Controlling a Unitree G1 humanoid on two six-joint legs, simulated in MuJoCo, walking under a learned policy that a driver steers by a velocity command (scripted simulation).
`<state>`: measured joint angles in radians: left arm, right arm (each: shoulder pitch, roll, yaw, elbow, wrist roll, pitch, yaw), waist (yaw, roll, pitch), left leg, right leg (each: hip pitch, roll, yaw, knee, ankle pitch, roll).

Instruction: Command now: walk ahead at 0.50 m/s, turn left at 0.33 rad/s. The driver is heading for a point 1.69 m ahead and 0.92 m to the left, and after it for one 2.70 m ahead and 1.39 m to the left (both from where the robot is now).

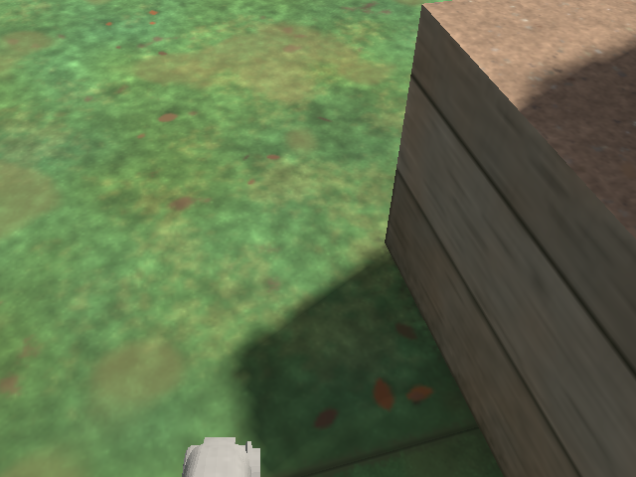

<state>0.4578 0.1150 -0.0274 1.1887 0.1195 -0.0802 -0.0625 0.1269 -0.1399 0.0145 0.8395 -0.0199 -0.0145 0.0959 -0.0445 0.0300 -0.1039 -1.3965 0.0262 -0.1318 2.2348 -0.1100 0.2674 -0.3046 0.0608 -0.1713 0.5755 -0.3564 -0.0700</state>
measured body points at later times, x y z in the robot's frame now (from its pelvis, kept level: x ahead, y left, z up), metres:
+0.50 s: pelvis +0.31 +0.04 +0.15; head +0.30 +0.03 +0.60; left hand +0.42 +0.30 +0.06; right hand +0.31 -0.18 -0.01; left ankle +0.27 +0.13 -0.55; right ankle +0.38 -0.10 -0.39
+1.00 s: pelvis +0.56 +0.03 +0.19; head +0.56 +0.04 +0.64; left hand +0.45 +0.23 +0.04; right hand +0.84 -0.04 +0.09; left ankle +0.61 +0.24 -0.44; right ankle +0.57 -0.07 -0.55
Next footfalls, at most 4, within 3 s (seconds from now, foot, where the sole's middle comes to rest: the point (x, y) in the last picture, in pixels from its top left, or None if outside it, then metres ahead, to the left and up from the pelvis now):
0.20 left None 0.31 0.14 -0.59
0.68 right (343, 412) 0.61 -0.06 -0.59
1.24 left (157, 370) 0.71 0.31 -0.59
1.70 right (169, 237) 1.08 0.33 -0.59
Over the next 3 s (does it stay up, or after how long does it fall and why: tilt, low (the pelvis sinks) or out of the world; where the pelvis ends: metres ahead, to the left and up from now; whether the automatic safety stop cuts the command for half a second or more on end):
stays up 1.40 0.80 0.19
